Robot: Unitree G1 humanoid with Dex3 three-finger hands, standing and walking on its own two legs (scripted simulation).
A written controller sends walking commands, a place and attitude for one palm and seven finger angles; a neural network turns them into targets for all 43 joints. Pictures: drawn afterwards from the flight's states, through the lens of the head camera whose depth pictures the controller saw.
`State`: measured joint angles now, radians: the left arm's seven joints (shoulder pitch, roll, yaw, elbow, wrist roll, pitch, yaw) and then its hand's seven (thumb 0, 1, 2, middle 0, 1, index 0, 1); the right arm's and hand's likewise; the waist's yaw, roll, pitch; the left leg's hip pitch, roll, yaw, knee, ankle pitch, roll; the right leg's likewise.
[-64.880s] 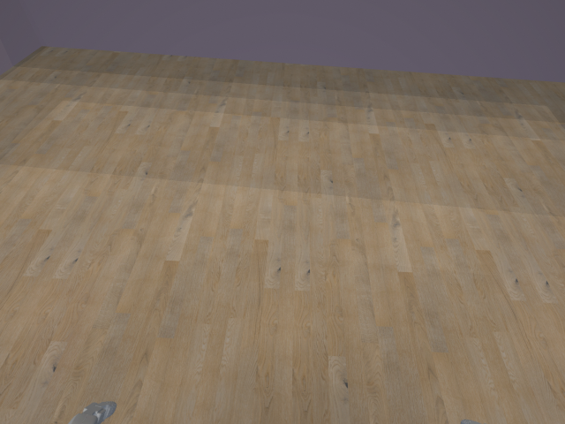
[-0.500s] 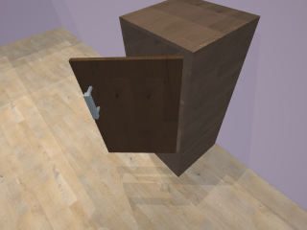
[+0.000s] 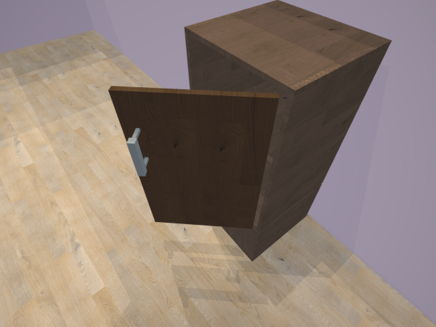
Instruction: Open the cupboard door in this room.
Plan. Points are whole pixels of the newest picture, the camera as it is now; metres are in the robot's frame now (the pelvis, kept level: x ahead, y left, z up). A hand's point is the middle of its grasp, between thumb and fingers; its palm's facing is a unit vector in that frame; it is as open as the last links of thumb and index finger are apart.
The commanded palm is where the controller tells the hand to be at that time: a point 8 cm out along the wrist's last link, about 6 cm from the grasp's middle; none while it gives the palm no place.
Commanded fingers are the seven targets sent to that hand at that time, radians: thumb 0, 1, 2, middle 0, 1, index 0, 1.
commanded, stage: come to a stop and stand still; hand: left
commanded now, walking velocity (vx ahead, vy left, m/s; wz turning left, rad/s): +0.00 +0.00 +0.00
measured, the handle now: (139, 152) +0.52 +0.25 -0.03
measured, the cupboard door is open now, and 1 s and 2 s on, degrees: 47 47 47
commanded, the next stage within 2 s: look again from close up in 0.28 s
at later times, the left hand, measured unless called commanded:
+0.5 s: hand out of the picture +0.01 +0.18 -0.17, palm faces +0.03 -0.98 -0.20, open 7.4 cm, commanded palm none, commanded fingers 0.00 0.90 0.90 -0.20 -0.30 -0.20 -0.30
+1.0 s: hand out of the picture +0.01 +0.18 -0.17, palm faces +0.09 -0.98 -0.19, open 7.4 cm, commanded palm +0.10 +0.23 -0.07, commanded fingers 0.00 0.83 0.87 -0.20 -0.34 -0.20 -0.34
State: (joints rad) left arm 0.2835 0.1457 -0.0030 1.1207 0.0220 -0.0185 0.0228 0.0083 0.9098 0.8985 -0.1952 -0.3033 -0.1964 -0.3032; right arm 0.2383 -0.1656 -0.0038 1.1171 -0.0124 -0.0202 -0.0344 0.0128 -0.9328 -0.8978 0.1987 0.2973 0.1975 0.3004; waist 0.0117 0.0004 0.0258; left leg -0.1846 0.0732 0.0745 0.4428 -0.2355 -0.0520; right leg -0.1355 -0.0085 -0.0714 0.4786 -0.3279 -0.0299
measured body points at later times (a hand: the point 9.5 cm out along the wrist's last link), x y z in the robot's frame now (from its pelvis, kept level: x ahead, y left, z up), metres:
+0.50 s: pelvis +0.01 +0.01 +0.00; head +0.03 +0.00 +0.45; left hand +0.01 +0.23 -0.15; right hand +0.01 -0.21 -0.16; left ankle +0.00 +0.15 -0.74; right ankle -0.04 -0.09 -0.74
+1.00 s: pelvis +0.01 +0.01 +0.00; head +0.03 +0.01 +0.45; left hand +0.01 +0.23 -0.15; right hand +0.02 -0.22 -0.16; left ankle +0.00 +0.15 -0.74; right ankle -0.04 -0.09 -0.74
